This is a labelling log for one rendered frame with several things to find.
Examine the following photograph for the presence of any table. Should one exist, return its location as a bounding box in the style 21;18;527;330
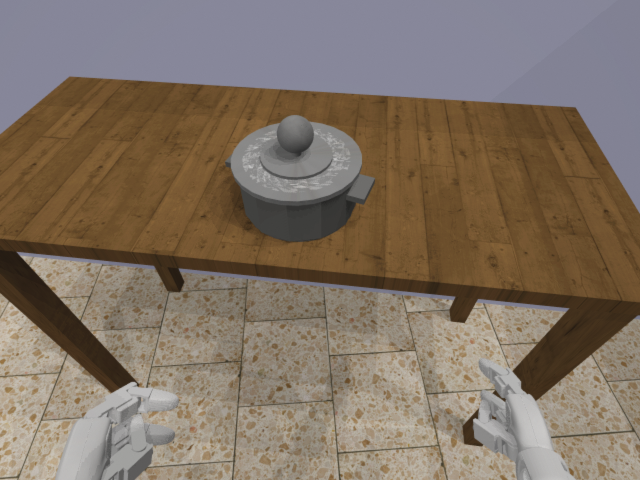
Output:
0;77;640;447

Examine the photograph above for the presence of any knob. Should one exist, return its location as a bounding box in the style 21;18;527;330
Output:
277;115;314;153

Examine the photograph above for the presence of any pot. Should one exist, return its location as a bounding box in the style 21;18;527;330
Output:
225;153;375;242

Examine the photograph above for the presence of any lid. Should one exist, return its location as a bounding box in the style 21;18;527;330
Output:
231;122;362;206

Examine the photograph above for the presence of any right robot forearm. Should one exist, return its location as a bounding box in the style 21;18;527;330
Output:
516;447;576;480

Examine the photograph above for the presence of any robot left hand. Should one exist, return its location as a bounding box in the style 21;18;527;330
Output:
55;382;179;480

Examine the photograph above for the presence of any robot right hand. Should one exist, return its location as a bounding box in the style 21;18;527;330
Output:
473;358;554;464

